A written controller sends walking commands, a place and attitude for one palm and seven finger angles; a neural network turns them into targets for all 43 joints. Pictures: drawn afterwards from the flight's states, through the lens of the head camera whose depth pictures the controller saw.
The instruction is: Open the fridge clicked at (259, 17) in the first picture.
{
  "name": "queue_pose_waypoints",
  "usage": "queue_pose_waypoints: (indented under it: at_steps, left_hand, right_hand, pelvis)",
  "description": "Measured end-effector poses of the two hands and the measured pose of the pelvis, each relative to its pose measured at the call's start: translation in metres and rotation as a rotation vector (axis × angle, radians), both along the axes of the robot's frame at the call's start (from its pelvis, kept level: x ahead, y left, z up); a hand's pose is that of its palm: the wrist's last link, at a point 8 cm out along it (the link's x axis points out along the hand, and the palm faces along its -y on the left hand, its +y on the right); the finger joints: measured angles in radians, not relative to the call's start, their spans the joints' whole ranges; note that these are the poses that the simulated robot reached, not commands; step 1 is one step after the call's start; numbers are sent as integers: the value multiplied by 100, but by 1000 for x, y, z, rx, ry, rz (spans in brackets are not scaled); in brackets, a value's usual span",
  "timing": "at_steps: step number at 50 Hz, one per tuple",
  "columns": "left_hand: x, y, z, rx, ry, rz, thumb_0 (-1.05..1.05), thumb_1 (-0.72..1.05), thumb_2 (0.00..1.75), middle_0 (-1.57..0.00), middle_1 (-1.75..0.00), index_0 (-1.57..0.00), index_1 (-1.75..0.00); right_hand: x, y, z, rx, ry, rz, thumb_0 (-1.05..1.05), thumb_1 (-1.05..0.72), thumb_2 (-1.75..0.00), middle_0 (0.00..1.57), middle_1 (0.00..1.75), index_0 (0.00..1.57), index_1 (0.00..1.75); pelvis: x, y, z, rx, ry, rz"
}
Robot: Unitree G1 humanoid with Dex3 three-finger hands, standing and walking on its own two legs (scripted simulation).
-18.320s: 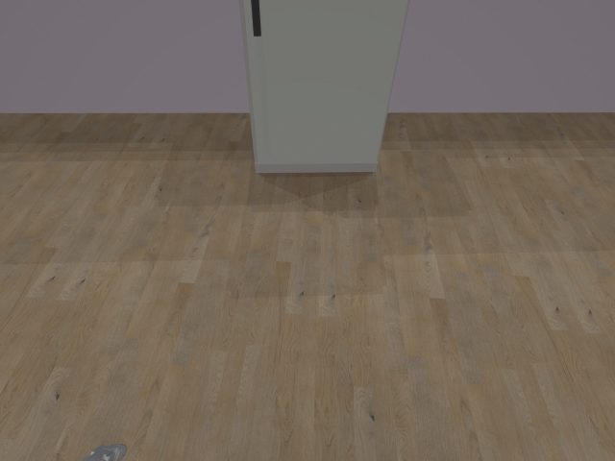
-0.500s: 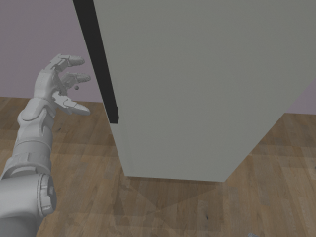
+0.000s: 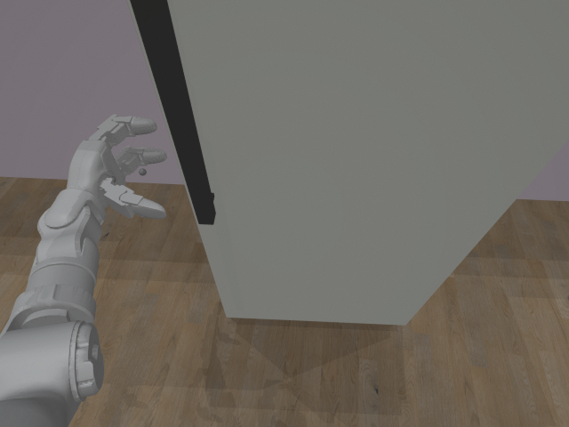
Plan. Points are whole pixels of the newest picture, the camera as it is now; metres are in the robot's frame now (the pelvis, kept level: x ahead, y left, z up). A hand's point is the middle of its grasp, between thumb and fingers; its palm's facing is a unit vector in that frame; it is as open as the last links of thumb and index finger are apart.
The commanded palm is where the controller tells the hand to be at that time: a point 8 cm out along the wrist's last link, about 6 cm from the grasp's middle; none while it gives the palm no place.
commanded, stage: move the hooked fingers beside the handle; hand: left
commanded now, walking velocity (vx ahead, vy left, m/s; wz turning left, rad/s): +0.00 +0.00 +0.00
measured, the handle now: (181, 97) +0.49 +0.13 +0.20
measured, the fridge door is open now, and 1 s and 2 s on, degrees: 0 0 0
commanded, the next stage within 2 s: feel for the door with the fingertips in 0.86 s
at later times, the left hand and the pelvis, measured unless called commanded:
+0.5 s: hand (146, 176) +0.43 +0.19 +0.11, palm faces -0.06 -1.00 +0.00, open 14.0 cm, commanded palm +0.41 +0.25 +0.13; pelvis +0.00 +0.00 +0.00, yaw +0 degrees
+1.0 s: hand (143, 173) +0.43 +0.19 +0.12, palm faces -0.02 -1.00 -0.03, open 14.0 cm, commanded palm +0.40 +0.24 +0.13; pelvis -0.01 -0.01 +0.00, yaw +0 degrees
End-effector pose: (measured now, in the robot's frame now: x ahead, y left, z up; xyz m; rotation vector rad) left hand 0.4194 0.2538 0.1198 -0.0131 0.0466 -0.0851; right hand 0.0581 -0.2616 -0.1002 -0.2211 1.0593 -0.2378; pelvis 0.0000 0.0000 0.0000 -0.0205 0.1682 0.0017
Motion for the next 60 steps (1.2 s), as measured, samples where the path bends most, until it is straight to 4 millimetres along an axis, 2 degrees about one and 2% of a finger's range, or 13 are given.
queue_pose_waypoints:
  at_steps: [5, 12, 16, 23, 29, 34, 42, 47, 52, 56, 60]
  left_hand:
    - [-3, 3, -11, -10, -17, 35, -1, -50, 30, -30, -120, -30, -120]
    - [0, 9, 12, 24, -84, 33, -1, -50, 30, -30, -120, -30, -120]
    - [3, 5, 13, -1, -42, 3, -1, -50, 29, -29, -120, -30, -120]
    - [-2, -4, -8, 5, 0, 14, -1, -50, 30, -30, -120, -30, -120]
    - [-6, -3, 4, 12, -74, 40, -1, -50, 30, -30, -120, -30, -120]
    - [-1, -3, 12, 27, -48, 28, -1, -50, 29, -30, -120, -30, -120]
    - [-5, -19, 3, -5, -27, 6, -1, -50, 30, -30, -120, -30, -120]
    - [-8, -11, -2, 16, -32, 56, -1, -50, 30, -30, -120, -30, -120]
    - [-11, -5, 11, 44, -73, 51, -1, -50, 30, -30, -120, -30, -120]
    - [-10, -14, 18, 23, -70, 4, -1, -50, 29, -29, -120, -30, -120]
    - [-7, -31, 12, 5, -37, -29, -1, -50, 29, -29, -120, -30, -120]
  right_hand:
    - [0, 0, 2, -8, 9, 3, 1, -90, -89, 20, 30, 20, 30]
    - [1, 0, 2, -13, 14, 3, 1, -90, -89, 20, 30, 20, 30]
    - [3, -1, 1, -6, 12, 3, 1, -90, -89, 20, 30, 20, 30]
    - [7, -2, 1, -1, -3, 8, 1, -90, -89, 20, 30, 20, 30]
    - [8, -2, 2, -1, -4, 8, 1, -90, -89, 20, 30, 20, 30]
    - [9, -3, 1, 1, -6, 13, 1, -90, -89, 20, 30, 20, 30]
    - [8, -6, -1, 13, -11, 12, 1, -90, -89, 20, 30, 20, 30]
    - [7, -9, 2, 4, -20, 6, 1, -90, -89, 20, 30, 20, 30]
    - [3, -11, 1, -3, -10, 10, 1, -90, -89, 20, 30, 20, 30]
    - [3, -12, -1, -3, -1, 16, 1, -90, -89, 20, 30, 20, 30]
    - [6, -12, -1, 2, -15, 21, 1, -90, -89, 20, 30, 20, 30]
  pelvis:
    - [-1, -2, -1, 2, -1, -4]
    - [1, -2, 1, -6, -5, 8]
    - [3, -2, 1, -5, -3, 10]
    - [1, -2, 0, 1, 3, -1]
    - [1, -6, 1, 0, -12, 2]
    - [0, -7, 1, -1, -14, 13]
    - [-1, -9, 1, 6, -13, 2]
    - [-4, -13, 1, 8, -19, -2]
    - [-5, -13, 2, 5, -23, 5]
    - [-5, -13, 2, 4, -24, 15]
    - [-6, -12, 1, 6, -21, 16]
